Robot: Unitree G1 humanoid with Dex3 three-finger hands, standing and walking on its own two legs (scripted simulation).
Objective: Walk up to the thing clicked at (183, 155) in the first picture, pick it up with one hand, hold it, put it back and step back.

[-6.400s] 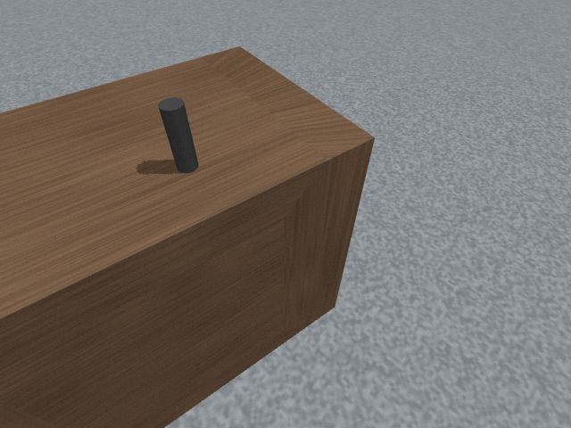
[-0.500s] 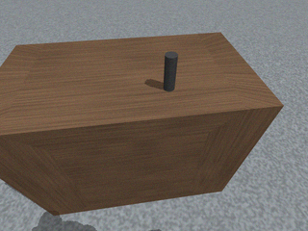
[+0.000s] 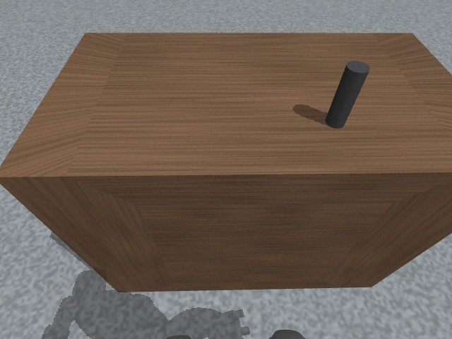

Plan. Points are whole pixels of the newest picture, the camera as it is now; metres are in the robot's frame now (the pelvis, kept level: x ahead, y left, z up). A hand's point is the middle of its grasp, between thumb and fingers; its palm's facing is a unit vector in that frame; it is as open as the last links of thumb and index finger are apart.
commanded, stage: walk up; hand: right
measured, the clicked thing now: (345, 97) +0.54 -0.26 +0.12
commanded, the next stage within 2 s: stand in 1.82 s
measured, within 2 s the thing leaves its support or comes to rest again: neither
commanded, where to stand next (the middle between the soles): +0.09 +0.03 m, yaw -1 degrees
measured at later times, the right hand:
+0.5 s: hand (330, 313) +0.18 -0.20 -0.13, palm faces -0.06 +0.93 -0.36, open 7.4 cm
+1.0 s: hand (328, 319) +0.17 -0.19 -0.12, palm faces -0.04 +0.94 -0.33, open 7.4 cm
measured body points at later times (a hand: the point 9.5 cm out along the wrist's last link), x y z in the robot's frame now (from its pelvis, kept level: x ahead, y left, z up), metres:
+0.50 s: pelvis +0.08 +0.05 +0.01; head +0.11 +0.06 +0.46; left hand +0.16 +0.35 -0.12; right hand +0.19 -0.25 -0.11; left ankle +0.05 +0.17 -0.72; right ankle +0.09 -0.08 -0.72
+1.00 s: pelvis +0.08 +0.05 +0.03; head +0.09 +0.06 +0.48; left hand +0.16 +0.36 -0.10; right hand +0.18 -0.24 -0.10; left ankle +0.05 +0.17 -0.72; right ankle +0.09 -0.08 -0.72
